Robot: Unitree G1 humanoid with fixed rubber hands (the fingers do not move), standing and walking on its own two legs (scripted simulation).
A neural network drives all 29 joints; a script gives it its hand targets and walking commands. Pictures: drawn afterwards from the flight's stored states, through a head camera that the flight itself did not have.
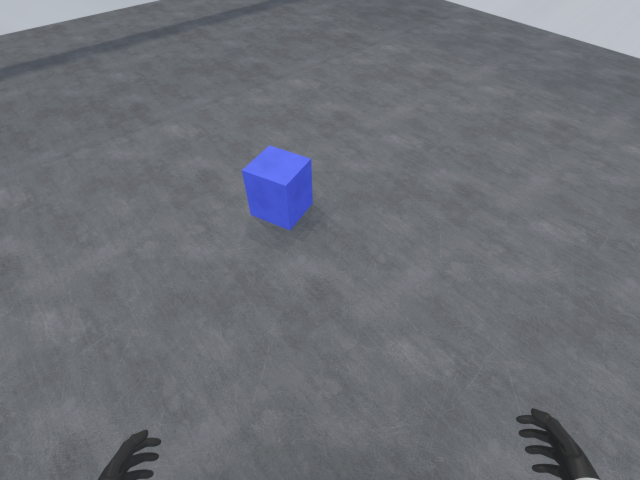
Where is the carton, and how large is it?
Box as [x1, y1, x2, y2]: [242, 145, 312, 229]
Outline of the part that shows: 269,145 242,170 250,213 252,215 287,229 290,229 312,203 310,159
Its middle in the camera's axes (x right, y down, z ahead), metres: -0.19 -0.22 +1.68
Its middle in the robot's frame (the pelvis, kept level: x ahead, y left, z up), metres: +1.36 +0.22 -0.61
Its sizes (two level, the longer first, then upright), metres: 0.210 0.200 0.250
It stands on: the floor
